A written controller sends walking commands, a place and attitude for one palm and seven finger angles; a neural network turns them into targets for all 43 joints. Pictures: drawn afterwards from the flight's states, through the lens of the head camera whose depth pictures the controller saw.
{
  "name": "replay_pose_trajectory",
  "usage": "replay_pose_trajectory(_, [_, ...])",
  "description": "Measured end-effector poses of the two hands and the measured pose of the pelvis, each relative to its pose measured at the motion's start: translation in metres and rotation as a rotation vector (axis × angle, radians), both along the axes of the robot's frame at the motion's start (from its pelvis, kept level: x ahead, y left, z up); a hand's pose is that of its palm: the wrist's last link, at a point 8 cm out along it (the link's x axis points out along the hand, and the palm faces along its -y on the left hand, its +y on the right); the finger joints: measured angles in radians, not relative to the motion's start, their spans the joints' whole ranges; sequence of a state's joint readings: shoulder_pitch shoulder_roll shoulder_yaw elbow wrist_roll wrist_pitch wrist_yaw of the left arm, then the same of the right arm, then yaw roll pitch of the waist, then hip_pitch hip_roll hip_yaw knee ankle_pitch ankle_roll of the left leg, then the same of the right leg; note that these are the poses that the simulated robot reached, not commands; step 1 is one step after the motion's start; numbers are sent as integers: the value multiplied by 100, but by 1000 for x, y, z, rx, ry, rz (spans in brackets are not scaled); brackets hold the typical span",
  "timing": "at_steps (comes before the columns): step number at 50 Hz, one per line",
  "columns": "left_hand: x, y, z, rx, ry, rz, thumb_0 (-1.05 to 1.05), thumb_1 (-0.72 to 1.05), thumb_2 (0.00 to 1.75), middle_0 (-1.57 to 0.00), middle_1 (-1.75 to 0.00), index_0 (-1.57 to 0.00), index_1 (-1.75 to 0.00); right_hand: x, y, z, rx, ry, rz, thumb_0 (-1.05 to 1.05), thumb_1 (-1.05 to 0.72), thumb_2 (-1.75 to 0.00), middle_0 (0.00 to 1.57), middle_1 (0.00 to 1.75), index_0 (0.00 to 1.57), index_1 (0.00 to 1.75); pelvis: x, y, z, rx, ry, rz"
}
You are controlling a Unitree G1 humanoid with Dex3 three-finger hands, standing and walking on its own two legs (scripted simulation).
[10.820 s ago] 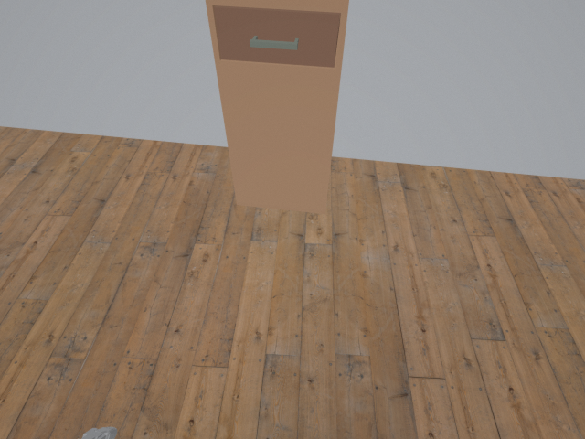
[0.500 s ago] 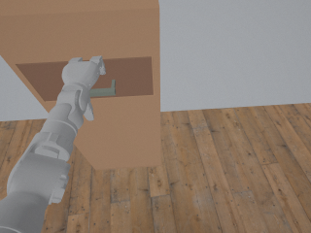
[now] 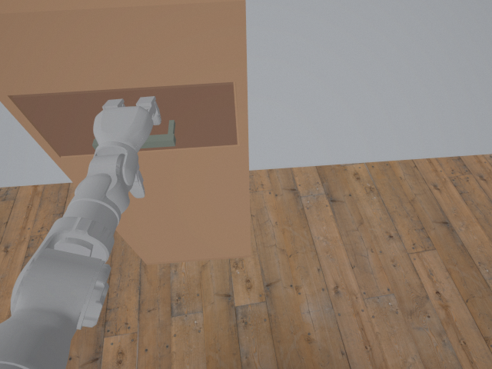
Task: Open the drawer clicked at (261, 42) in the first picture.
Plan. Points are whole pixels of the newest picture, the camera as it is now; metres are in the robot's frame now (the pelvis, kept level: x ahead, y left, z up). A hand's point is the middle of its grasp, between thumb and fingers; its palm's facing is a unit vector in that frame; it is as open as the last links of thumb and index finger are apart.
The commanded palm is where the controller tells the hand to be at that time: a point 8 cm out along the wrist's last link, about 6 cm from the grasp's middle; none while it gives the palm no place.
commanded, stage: lower the fingers behind the handle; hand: left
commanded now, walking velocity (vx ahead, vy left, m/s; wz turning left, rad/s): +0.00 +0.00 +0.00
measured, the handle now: (136, 135) +0.54 +0.19 +0.04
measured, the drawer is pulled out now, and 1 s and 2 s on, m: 0.00 0.00 0.00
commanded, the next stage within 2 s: close the thumb around the handle in 1.08 s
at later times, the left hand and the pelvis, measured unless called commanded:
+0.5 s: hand (139, 163) +0.47 +0.18 +0.03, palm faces -0.06 -0.02 -1.00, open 13.8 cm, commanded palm +0.46 +0.18 +0.08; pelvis -0.01 +0.00 -0.01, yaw +0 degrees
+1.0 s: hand (143, 162) +0.49 +0.18 +0.02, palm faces -0.07 -0.02 -1.00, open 13.8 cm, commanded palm +0.47 +0.18 +0.07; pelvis -0.01 +0.01 -0.01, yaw -1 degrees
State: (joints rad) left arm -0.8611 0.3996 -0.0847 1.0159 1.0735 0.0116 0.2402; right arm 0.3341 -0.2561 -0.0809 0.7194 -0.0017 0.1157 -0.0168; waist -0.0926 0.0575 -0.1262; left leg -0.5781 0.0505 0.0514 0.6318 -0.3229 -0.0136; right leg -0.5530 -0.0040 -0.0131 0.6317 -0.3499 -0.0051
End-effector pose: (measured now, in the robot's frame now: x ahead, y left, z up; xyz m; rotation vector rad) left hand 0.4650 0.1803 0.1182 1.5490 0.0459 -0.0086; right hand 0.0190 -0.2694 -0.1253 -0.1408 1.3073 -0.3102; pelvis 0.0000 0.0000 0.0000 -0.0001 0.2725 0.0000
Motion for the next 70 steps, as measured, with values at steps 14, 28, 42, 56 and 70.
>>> replay_pose_trajectory(14, [-8, 1, -18, -2, 2, -15, 0, -49, 30, -32, -120, -32, -120, -9, -1, -2, -9, 11, -8, 0, -91, -90, 20, 30, 20, 30, -3, -1, -3, -2, 14, 0])
replay_pose_trajectory(28, [-8, -1, -36, -1, 22, -27, 0, -49, 30, -32, -120, -32, -120, -19, 3, -5, -17, 23, -6, 0, -91, -90, 20, 30, 20, 30, -9, 3, -9, -7, 39, 4])
replay_pose_trajectory(42, [3, 4, -47, 14, 14, 11, 0, -49, 30, -31, -120, -32, -120, -42, 11, -9, -19, 72, -36, 0, -91, -90, 20, 30, 20, 30, -11, 8, -14, -13, 74, -4])
replay_pose_trajectory(56, [6, 0, -49, -4, 13, -18, 0, -49, 30, -31, -120, -32, -120, -44, 15, -9, -15, 87, -38, 0, -91, -90, 20, 30, 20, 30, -8, 11, -15, -16, 78, -5])
replay_pose_trajectory(70, [6, -4, -47, 3, 21, 0, 0, -28, 39, -32, -123, -33, -123, -24, 13, -10, -7, 49, -22, 0, -91, -90, 20, 30, 20, 30, -5, 8, -13, -14, 71, -3])
